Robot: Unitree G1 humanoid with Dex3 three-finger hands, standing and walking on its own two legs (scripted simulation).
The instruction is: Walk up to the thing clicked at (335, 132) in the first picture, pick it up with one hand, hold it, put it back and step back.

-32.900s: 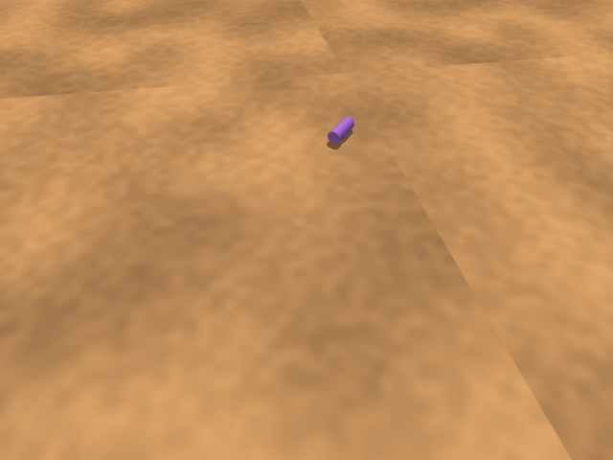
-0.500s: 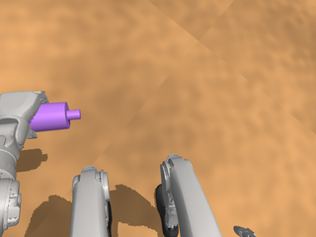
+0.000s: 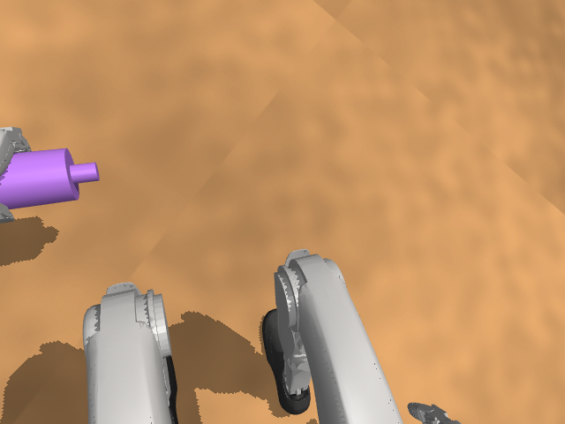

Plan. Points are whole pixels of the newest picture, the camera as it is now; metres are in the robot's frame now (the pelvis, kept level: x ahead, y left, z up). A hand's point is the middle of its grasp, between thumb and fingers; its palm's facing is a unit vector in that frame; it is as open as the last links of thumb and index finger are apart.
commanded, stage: crouch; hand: left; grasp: from above
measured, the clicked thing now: (8, 181) +0.47 +0.29 -0.20
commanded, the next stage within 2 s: lower in 0.38 s
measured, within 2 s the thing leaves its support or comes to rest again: neither
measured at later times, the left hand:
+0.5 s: hand (2, 183) +0.48 +0.31 -0.23, palm faces -0.48 -0.06 -0.88, open 10.3 cm
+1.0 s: hand (24, 191) +0.48 +0.30 -0.29, palm faces -0.47 -0.08 -0.88, open 10.2 cm
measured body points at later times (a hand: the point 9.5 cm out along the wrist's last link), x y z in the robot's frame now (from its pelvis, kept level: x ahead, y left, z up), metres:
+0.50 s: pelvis -0.01 +0.00 -0.04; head +0.26 +0.08 +0.31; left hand +0.50 +0.31 -0.18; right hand +0.01 -0.27 -0.13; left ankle +0.07 +0.12 -0.36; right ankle +0.09 -0.13 -0.36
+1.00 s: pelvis +0.00 +0.00 -0.07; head +0.28 +0.09 +0.26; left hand +0.50 +0.30 -0.23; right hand +0.02 -0.27 -0.14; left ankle +0.07 +0.12 -0.36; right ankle +0.09 -0.13 -0.36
